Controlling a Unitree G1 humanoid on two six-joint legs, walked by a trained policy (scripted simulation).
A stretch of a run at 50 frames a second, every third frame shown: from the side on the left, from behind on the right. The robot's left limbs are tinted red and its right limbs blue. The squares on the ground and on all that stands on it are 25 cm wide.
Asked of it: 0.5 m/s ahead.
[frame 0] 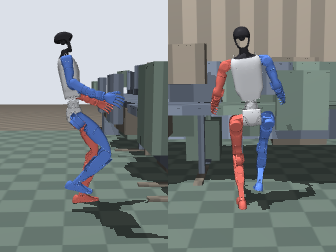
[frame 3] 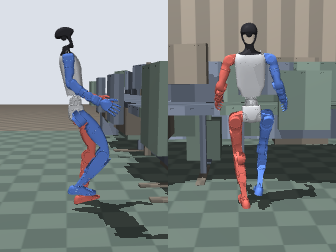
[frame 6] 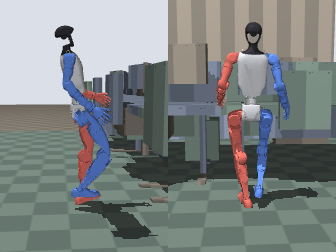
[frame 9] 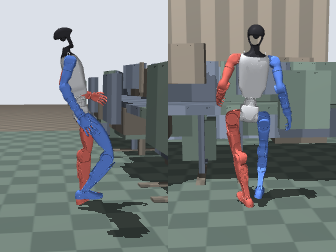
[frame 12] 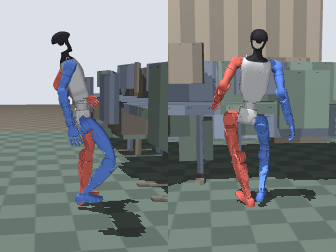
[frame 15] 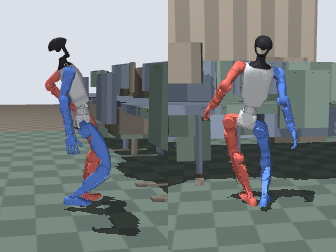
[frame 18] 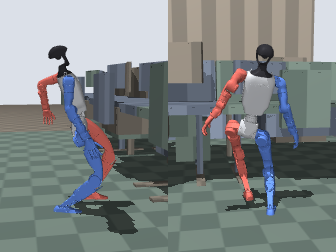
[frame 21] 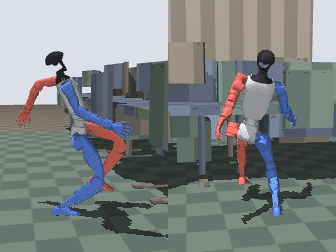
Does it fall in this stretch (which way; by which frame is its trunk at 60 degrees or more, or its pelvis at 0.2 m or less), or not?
no
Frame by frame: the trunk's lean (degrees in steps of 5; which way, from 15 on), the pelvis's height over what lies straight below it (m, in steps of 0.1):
0: 15 backward and to its left, 0.8
3: 10, 0.8
6: 15 backward, 0.8
9: 15 backward, 0.8
12: 20 backward, 0.8
15: 25 backward, 0.7
18: 20 backward and to its right, 0.7
21: 25 backward and to its right, 0.6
